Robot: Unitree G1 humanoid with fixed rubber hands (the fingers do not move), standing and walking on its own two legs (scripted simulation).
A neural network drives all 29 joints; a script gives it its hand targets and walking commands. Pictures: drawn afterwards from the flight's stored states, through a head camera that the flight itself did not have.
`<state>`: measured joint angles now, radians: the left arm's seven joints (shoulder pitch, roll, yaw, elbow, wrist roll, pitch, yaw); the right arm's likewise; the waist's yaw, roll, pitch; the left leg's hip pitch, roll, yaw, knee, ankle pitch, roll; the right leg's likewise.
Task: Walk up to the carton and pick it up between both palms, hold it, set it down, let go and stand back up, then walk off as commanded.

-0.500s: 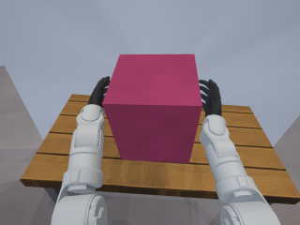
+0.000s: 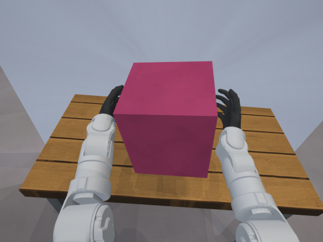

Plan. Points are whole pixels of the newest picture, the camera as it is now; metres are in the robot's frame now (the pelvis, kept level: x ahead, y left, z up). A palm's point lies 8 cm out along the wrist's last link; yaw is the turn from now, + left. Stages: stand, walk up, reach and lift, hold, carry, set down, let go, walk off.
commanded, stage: set down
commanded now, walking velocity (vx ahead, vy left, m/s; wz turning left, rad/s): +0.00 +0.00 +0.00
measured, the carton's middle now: (170, 121) +0.44 -0.03 +0.09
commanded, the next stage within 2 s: none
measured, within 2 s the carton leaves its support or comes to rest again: neither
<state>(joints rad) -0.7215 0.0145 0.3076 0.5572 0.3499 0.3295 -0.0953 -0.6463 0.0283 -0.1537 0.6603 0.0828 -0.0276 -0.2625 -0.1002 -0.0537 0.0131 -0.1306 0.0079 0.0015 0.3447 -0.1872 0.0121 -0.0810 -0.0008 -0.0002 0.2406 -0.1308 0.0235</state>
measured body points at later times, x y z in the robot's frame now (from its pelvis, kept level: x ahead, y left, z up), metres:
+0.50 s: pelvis +0.01 +0.00 +0.00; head +0.02 +0.03 +0.45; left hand +0.44 +0.13 +0.11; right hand +0.39 -0.17 +0.12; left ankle +0.00 +0.11 -0.75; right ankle +0.00 -0.13 -0.75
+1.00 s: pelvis +0.02 +0.00 +0.00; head +0.05 +0.03 +0.45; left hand +0.46 +0.12 +0.08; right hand +0.39 -0.17 +0.09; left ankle +0.00 +0.11 -0.75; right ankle +0.00 -0.13 -0.75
